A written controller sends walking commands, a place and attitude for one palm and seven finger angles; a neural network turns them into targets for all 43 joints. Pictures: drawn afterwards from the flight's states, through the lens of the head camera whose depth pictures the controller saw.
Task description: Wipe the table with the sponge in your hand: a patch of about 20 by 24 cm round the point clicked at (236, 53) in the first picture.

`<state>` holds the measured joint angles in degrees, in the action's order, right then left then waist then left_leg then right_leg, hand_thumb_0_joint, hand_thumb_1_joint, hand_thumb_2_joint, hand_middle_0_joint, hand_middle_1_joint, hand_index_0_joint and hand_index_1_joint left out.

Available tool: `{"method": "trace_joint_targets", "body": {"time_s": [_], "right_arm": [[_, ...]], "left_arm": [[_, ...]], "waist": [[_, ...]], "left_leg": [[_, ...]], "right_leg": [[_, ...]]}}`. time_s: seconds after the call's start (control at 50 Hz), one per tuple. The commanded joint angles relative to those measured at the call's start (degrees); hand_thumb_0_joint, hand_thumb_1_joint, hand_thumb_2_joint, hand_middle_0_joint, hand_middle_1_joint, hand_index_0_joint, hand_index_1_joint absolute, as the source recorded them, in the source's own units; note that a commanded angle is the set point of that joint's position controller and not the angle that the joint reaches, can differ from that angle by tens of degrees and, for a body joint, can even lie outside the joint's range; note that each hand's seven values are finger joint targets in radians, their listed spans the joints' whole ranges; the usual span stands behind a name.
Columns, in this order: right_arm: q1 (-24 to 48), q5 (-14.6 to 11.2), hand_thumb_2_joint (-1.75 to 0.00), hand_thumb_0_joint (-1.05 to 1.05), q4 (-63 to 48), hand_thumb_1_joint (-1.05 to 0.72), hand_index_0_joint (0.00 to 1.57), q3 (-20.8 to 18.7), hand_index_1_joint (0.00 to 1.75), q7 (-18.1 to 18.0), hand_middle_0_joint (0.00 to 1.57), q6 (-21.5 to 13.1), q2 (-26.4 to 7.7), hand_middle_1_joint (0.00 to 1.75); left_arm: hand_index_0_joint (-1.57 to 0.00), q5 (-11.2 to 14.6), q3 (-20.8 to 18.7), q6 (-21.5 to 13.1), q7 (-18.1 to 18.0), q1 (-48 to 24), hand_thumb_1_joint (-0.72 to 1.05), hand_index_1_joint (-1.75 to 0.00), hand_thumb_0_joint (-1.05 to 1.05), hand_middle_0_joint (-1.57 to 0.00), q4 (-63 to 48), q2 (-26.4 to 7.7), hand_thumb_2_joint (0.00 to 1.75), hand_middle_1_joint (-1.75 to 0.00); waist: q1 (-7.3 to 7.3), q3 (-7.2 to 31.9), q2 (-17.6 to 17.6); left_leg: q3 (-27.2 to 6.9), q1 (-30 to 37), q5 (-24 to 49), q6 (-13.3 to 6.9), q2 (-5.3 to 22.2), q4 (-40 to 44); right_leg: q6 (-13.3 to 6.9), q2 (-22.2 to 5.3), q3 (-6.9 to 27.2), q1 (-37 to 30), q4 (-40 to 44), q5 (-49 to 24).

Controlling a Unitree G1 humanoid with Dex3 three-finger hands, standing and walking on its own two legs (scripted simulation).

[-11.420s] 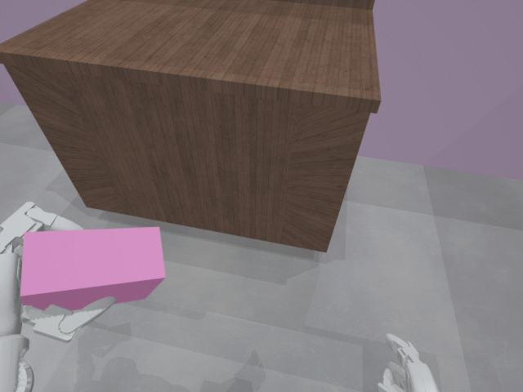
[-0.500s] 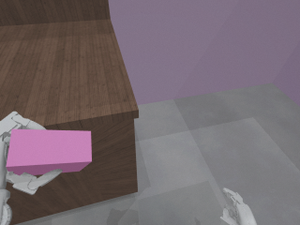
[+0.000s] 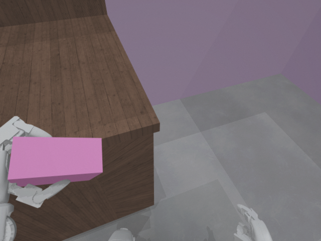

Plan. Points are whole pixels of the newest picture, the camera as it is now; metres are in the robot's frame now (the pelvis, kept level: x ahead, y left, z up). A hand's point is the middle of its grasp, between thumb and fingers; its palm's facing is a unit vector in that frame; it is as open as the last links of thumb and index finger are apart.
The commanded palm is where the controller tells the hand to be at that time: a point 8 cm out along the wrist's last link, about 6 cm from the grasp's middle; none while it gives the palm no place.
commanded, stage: shuffle to correct the standing spot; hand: left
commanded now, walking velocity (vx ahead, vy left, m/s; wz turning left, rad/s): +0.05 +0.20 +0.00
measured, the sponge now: (71, 161) +0.23 +0.20 +0.14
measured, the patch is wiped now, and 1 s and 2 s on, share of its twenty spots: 0.00 0.00 0.00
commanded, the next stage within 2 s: come to a stop and stand still in 0.80 s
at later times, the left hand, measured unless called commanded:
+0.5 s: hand out of the picture +0.27 +0.36 +0.18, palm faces +0.35 -0.84 -0.43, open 10.6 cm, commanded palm +0.21 +0.40 +0.19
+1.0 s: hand out of the picture +0.24 +0.48 +0.17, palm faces +0.38 -0.82 -0.43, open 10.6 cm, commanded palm +0.18 +0.52 +0.19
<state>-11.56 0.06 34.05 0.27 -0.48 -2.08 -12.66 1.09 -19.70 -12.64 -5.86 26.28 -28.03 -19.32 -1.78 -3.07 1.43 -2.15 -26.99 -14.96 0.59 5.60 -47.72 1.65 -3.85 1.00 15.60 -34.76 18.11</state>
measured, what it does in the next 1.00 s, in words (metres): steps to the left: left foot, then right foot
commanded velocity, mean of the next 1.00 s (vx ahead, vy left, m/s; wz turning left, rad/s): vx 0.01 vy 0.14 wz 0.03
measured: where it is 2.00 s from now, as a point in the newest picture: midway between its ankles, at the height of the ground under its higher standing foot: outside the picture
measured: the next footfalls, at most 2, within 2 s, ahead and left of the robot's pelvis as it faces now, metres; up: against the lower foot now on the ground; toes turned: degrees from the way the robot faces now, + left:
left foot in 0.06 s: +0.11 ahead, +0.22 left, +0.00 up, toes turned +0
right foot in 0.18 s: +0.04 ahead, -0.08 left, +0.00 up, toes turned -4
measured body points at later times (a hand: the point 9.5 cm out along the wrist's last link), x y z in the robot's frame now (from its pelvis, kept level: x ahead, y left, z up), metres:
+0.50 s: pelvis +0.03 +0.13 +0.00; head +0.06 +0.14 +0.44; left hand +0.24 +0.40 +0.21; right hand +0.18 -0.10 -0.10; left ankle +0.07 +0.22 -0.73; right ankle -0.01 +0.01 -0.67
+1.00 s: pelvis +0.01 +0.24 -0.01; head +0.04 +0.25 +0.44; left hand +0.22 +0.52 +0.19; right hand +0.18 -0.02 -0.09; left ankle +0.05 +0.40 -0.73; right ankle +0.02 +0.08 -0.72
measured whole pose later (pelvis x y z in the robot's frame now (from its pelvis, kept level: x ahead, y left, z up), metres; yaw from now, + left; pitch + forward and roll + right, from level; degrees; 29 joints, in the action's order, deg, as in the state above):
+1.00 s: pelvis +0.01 +0.24 -0.01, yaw -1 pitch -1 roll +2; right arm -10.3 -1.0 34.4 -2.8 -4.4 -4.8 -12.2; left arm 1.4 -22.4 -11.1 -9.5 26.0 -31.7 -23.5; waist 0.5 -4.9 3.8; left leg 2.6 -18.1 -17.0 2.8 2.3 -36.4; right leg 3.3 -9.0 -1.1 21.3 -46.7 25.8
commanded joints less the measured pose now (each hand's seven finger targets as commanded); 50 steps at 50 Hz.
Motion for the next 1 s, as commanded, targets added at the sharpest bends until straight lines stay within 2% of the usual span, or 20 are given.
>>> {"method": "trace_joint_targets", "body": {"time_s": [0.0,0.06,0.12,0.14,0.18,0.2,0.26,0.3,0.32,0.36,0.42,0.54,0.58,0.6,0.62,0.66,0.72,0.88,0.94,0.98], "right_arm": [[4.44,-0.71,-0.90,0.00,-9.26,-0.90,0.20,-2.98,0.30,-2.53,0.20,-5.06,-4.00,0.30],[2.78,-1.85,-0.90,0.00,-9.93,-0.90,0.20,-4.55,0.30,-2.25,0.20,-5.85,-6.06,0.30],[3.33,-1.43,-0.90,0.00,-9.50,-0.90,0.20,-3.65,0.30,-0.90,0.20,-6.81,-5.50,0.30],[3.48,-1.53,-0.90,0.00,-9.40,-0.90,0.20,-3.34,0.30,-0.49,0.20,-6.96,-5.72,0.30],[3.85,-1.35,-0.90,0.00,-9.94,-0.90,0.20,-2.77,0.30,0.28,0.20,-6.48,-4.00,0.30],[3.82,-1.47,-0.90,0.00,-9.72,-0.90,0.20,-3.67,0.30,0.59,0.20,-5.92,-5.08,0.30],[4.05,-1.05,-0.90,0.00,-7.88,-0.90,0.20,-2.68,0.30,0.02,0.20,-4.97,-4.55,0.30],[3.47,-1.44,-0.90,0.00,-7.48,-0.90,0.20,-3.02,0.30,-1.06,0.20,-4.39,-4.52,0.30],[3.75,-1.57,-0.90,0.00,-8.75,-0.90,0.20,-4.17,0.30,-1.32,0.20,-5.00,-6.62,0.30],[2.69,-0.74,-0.90,0.00,-8.47,-0.90,0.20,-4.27,0.30,-1.47,0.20,-6.64,-5.97,0.30],[2.51,-0.83,-0.90,0.00,-6.62,-0.90,0.20,-4.17,0.30,-1.08,0.20,-7.66,-5.61,0.30],[3.91,-0.37,-0.90,0.00,-7.83,-0.90,0.20,-1.61,0.30,-1.18,0.20,-7.21,-5.95,0.30],[3.95,-0.21,-0.90,0.00,-8.97,-0.90,0.20,-1.19,0.30,-1.42,0.20,-6.11,-5.94,0.30],[3.71,-0.21,-0.90,0.00,-10.01,-0.90,0.20,-1.44,0.30,-1.12,0.20,-5.56,-5.52,0.30],[2.63,-0.79,-0.90,0.00,-9.25,-0.90,0.20,-2.61,0.30,-0.58,0.20,-5.22,-6.56,0.30],[3.99,-0.73,-0.90,0.00,-8.32,-0.90,0.20,-2.50,0.30,-0.19,0.20,-4.50,-6.34,0.30],[5.48,-0.37,-0.90,0.00,-7.41,-0.90,0.20,-1.17,0.30,-1.51,0.20,-3.72,-4.31,0.30],[5.05,-0.43,-0.90,0.00,-8.39,-0.90,0.20,-3.49,0.30,-3.96,0.20,-4.70,-3.96,0.30],[2.34,-1.49,-0.90,0.00,-9.13,-0.90,0.20,-4.81,0.30,-3.80,0.20,-5.99,-6.22,0.30],[3.46,-0.51,-0.90,0.00,-7.35,-0.90,0.20,-4.12,0.30,-3.15,0.20,-7.21,-4.62,0.30]], "left_arm": [[-1.20,0.95,-9.83,-4.01,-1.64,-8.47,0.10,-1.60,0.00,-1.20,-14.19,-14.59,1.30,-1.60],[-1.20,2.12,-12.58,-4.48,-1.30,-4.00,0.10,-1.60,0.00,-1.20,-11.99,-14.57,1.30,-1.60],[-1.20,1.64,-12.48,-5.54,-1.64,-0.87,0.10,-1.60,0.00,-1.20,-15.08,-13.28,1.30,-1.60],[-1.20,1.25,-11.97,-5.44,-1.86,0.30,0.10,-1.60,0.00,-1.20,-14.73,-12.74,1.30,-1.60],[-1.20,1.18,-11.92,-4.79,-2.75,0.99,0.10,-1.60,0.00,-1.20,-12.72,-14.57,1.30,-1.60],[-1.20,1.53,-11.22,-4.37,-3.26,1.27,0.10,-1.60,0.00,-1.20,-12.21,-13.83,1.30,-1.60],[-1.20,0.74,-12.40,-4.11,-4.27,-1.50,0.10,-1.60,0.00,-1.20,-13.39,-14.61,1.30,-1.60],[-1.20,1.09,-11.46,-3.95,-3.58,-2.18,0.10,-1.60,0.00,-1.20,-14.07,-13.38,1.30,-1.60],[-1.20,1.54,-11.51,-4.38,-3.32,-3.48,0.10,-1.60,0.00,-1.20,-16.67,-13.77,1.30,-1.60],[-1.20,1.71,-12.07,-5.12,-2.96,-5.07,0.10,-1.60,0.00,-1.20,-17.89,-15.70,1.30,-1.60],[-1.20,1.37,-10.02,-4.82,-3.70,-2.63,0.10,-1.60,0.00,-1.20,-17.38,-12.96,1.30,-1.60],[-1.20,2.18,-9.03,-1.41,-3.72,1.63,0.10,-1.60,0.00,-1.20,-12.92,-12.01,1.30,-1.60],[-1.20,1.82,-9.77,-1.09,-3.87,0.57,0.10,-1.60,0.00,-1.20,-11.05,-13.40,1.30,-1.60],[-1.20,1.81,-10.79,-1.30,-4.23,-0.39,0.10,-1.60,0.00,-1.20,-9.75,-15.21,1.30,-1.60],[-1.20,2.88,-9.21,-1.44,-4.14,-0.27,0.10,-1.60,0.00,-1.20,-7.31,-12.56,1.30,-1.60],[-1.20,2.42,-10.57,-1.58,-4.48,-2.24,0.10,-1.60,0.00,-1.20,-9.49,-14.46,1.30,-1.60],[-1.20,0.86,-9.14,-3.08,-4.65,-2.43,0.10,-1.60,0.00,-1.20,-10.12,-13.06,1.30,-1.60],[-1.20,1.03,-8.93,-1.85,-5.65,-2.75,0.10,-1.60,0.00,-1.20,-16.36,-12.75,1.30,-1.60],[-1.20,1.13,-10.07,-2.56,-5.00,-3.10,0.10,-1.60,0.00,-1.20,-16.73,-12.82,1.30,-1.60],[-1.20,1.15,-10.48,-3.31,-4.61,-3.20,0.10,-1.60,0.00,-1.20,-19.17,-13.34,1.30,-1.60]], "waist": [[1.88,5.47,-2.70],[1.50,8.39,-15.33],[0.57,10.49,-16.10],[0.20,10.85,-13.05],[1.10,9.51,10.53],[0.59,7.86,15.66],[2.35,7.48,10.15],[3.70,9.77,-3.81],[3.07,10.58,-15.69],[2.59,11.34,-21.94],[2.45,12.77,-12.31],[0.93,10.17,-10.57],[1.21,10.42,-2.49],[1.67,9.81,7.64],[1.48,8.93,13.46],[1.67,8.04,8.80],[1.55,6.45,5.34],[2.10,9.51,3.17],[2.64,9.51,-15.48],[2.67,12.11,-17.53]], "left_leg": [[7.76,19.51,0.92,-0.46,-5.38,19.20],[-9.01,14.56,10.65,-8.01,7.59,26.60],[-1.18,8.68,15.90,-7.85,5.40,18.85],[2.44,4.91,12.81,-5.06,2.66,13.52],[7.51,-6.48,-3.42,0.69,-5.49,-1.99],[3.11,-8.45,-9.82,1.03,-3.51,-8.63],[-2.17,1.83,-10.09,-0.51,0.89,4.59],[4.36,15.38,7.89,0.43,-5.37,20.46],[-6.80,18.64,17.59,-3.75,3.16,23.84],[-18.12,18.33,18.81,-10.58,10.01,29.23],[-9.16,22.06,28.08,-10.80,7.40,23.58],[-4.23,9.63,17.38,-6.71,5.15,23.01],[-2.13,-1.82,3.83,-3.58,1.26,14.55],[1.77,-7.52,-6.17,-0.87,-4.19,2.51],[-0.72,-8.71,-13.26,0.93,-5.51,-10.69],[-4.63,-11.04,-12.15,1.48,-3.74,-20.19],[-1.26,-6.02,-6.58,1.64,-1.63,-16.93],[9.24,16.42,5.83,0.86,-5.74,20.25],[-9.38,16.55,30.92,-6.90,8.00,25.51],[-13.53,21.38,32.98,-9.32,9.84,25.62]], "right_leg": [[-4.30,-3.36,2.30,6.90,3.68,4.27],[0.36,5.02,-5.16,7.90,-19.03,9.05],[-1.17,2.20,-5.01,-1.02,-7.16,6.30],[-1.70,1.44,-4.09,-7.23,3.08,-3.67],[-8.68,-15.20,19.75,-12.77,11.96,-21.34],[-11.15,-18.60,22.45,-12.68,12.35,-26.00],[-8.82,-16.58,10.69,-4.55,3.68,-29.35],[-2.66,-4.86,-1.64,0.55,-8.15,-17.40],[0.22,0.75,-5.09,7.45,-18.29,-1.12],[-0.08,2.70,-2.66,14.59,-33.33,19.94],[-0.71,0.28,-3.67,15.19,-30.54,13.03],[-1.12,1.09,-6.97,-3.94,2.21,-0.57],[-3.89,-6.49,1.20,-15.52,11.50,-12.96],[-9.11,-19.09,17.47,-15.23,15.05,-18.46],[-13.10,-26.30,24.40,-11.59,16.46,-22.91],[-13.63,-25.67,20.46,-10.14,13.51,-26.02],[-8.59,-17.87,4.48,-5.84,11.67,-29.43],[-2.83,-10.75,-3.17,-1.97,-0.41,-18.10],[0.67,2.95,-6.66,7.67,-18.71,11.70],[-0.36,2.20,-2.33,10.45,-21.11,14.06]]}}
